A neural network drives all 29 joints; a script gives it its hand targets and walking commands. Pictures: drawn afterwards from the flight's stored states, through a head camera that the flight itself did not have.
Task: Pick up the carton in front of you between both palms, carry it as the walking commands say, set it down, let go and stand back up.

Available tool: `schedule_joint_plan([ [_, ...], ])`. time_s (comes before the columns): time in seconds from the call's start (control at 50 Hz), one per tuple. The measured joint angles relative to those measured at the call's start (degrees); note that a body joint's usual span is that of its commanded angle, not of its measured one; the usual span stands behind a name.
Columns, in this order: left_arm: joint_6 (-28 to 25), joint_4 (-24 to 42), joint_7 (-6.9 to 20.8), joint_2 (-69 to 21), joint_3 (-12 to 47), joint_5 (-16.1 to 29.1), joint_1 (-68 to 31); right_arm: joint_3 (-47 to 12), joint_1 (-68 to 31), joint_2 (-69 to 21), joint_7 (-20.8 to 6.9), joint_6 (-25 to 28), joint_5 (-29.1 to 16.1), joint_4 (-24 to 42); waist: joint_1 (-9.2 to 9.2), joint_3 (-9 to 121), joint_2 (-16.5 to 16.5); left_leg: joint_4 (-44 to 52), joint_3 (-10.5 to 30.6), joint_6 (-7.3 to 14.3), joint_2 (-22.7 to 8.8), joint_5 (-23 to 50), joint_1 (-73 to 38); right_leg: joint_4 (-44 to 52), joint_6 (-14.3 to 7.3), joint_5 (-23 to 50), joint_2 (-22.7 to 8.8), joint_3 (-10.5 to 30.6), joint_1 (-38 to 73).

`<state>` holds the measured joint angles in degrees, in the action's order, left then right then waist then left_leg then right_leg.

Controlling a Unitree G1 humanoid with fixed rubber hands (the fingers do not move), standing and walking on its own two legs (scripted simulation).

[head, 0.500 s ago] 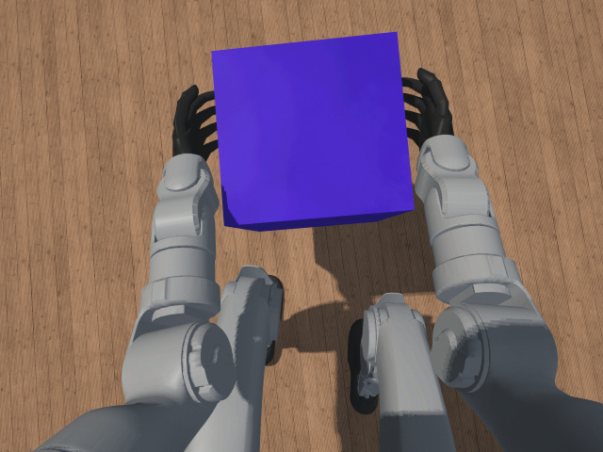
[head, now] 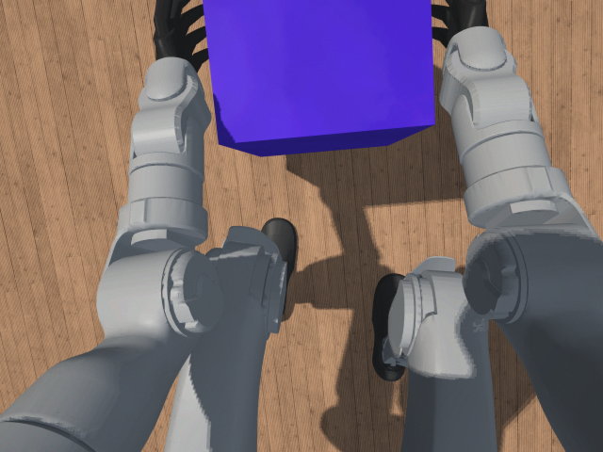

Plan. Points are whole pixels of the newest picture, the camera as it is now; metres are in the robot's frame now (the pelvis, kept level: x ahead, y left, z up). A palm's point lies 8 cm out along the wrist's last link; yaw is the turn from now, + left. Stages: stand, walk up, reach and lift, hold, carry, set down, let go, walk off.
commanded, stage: set down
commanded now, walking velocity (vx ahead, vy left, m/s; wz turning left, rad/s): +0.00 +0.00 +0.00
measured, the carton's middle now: (318, 65) +0.52 +0.09 -0.22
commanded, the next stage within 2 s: none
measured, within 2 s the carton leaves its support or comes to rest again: rests again in 1.22 s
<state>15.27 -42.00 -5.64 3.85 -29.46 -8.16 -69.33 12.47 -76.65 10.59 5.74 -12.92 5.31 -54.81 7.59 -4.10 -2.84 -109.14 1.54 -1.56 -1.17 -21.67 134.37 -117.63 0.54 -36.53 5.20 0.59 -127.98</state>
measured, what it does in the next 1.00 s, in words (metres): stands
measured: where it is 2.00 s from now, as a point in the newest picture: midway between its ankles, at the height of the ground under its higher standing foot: (330, 316)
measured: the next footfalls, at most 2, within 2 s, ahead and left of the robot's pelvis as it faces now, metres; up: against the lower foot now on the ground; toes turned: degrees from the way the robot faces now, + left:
none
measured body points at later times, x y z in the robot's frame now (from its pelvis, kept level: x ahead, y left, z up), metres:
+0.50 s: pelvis +0.00 -0.01 -0.03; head +0.36 -0.01 +0.24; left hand +0.51 +0.24 -0.18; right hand +0.56 -0.06 -0.21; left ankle +0.15 +0.13 -0.38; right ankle +0.08 -0.11 -0.38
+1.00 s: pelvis +0.00 +0.00 -0.04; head +0.37 -0.01 +0.22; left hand +0.51 +0.26 -0.20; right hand +0.56 -0.05 -0.22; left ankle +0.15 +0.13 -0.38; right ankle +0.08 -0.11 -0.38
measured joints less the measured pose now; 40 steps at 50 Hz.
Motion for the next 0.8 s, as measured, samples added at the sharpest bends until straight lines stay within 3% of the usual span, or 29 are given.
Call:
schedule_joint_plan([
  [0.12,-1.0,-5.1,1.4,3.0,0.1,2.0,-3.6,-2.5,-2.0,1.0,0.8,0.6,-0.2,-2.2,1.63,-2.1,1.7,-3.0,0.2,-0.6,0.5,-0.6,1.8,-3.5,-0.4,-1.3,-0.2,-0.2,-1.7],
  [0.24,-1.7,-6.5,2.6,4.9,1.4,4.8,-3.7,-4.4,-2.0,0.9,1.9,0.5,-1.2,-1.6,1.94,-3.3,2.6,-4.9,1.1,-1.9,1.3,-1.4,2.6,-5.5,-0.9,-2.1,-0.1,-0.7,-2.5],
  [0.36,-2.4,-8.6,3.8,5.0,0.8,4.7,-3.9,-4.9,-2.0,1.3,2.1,0.5,-1.4,-3.0,2.25,-3.0,2.7,-5.8,1.3,-2.2,1.1,-1.7,2.9,-6.4,-1.1,-2.0,0.5,-0.7,-3.1],
  [0.58,-3.6,-12.9,5.7,6.4,-1.0,3.3,-6.2,-5.2,-4.8,1.9,1.1,1.1,-0.3,-6.6,2.68,-4.4,2.9,-6.0,1.0,-2.1,0.3,-1.2,3.2,-6.8,-0.9,-0.7,1.5,-0.2,-4.4],
  [0.8,-5.8,-15.9,6.0,8.4,-2.3,3.5,-7.2,-4.5,-6.2,1.2,-1.6,2.0,1.2,-7.4,1.51,-6.8,3.4,-6.8,0.4,-1.7,0.4,-1.4,2.4,-7.7,-0.6,-1.2,1.4,0.4,-3.4],
])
